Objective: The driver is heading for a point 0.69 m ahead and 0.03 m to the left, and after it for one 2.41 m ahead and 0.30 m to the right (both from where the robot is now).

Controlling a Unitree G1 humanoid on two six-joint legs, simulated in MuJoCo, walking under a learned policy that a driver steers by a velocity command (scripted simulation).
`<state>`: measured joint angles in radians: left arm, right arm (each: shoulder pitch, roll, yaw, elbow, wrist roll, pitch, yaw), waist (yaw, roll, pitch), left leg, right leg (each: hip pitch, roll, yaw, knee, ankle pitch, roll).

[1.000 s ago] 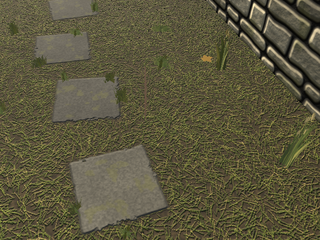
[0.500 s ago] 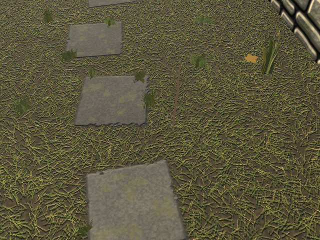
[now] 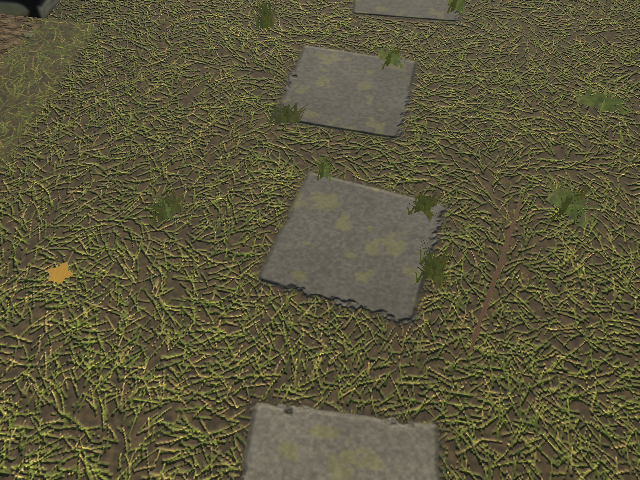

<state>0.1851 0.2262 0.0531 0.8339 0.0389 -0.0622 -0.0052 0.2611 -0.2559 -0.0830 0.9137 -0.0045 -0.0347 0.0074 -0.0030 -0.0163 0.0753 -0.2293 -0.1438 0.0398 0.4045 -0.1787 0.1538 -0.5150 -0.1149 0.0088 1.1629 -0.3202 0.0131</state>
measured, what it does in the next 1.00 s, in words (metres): walks ahead: right foot, then left foot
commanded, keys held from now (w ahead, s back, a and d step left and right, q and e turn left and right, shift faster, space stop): w+q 0.22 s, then w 0.58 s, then no key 0.02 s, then e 0.18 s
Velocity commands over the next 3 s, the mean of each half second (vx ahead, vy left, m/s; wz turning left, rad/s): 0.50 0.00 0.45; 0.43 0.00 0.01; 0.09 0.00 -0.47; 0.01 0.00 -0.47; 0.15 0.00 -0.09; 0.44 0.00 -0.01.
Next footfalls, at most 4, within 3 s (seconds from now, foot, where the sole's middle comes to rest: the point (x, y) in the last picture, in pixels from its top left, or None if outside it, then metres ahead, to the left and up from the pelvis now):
0.36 right None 0.41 -0.11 -0.77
0.90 left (260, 396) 0.63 0.15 -0.77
1.42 right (356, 398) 0.62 -0.06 -0.77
1.88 left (267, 383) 0.66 0.14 -0.77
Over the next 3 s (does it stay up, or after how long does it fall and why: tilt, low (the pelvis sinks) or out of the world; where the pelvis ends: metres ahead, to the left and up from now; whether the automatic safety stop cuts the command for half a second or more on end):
stays up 0.83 -0.03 -0.02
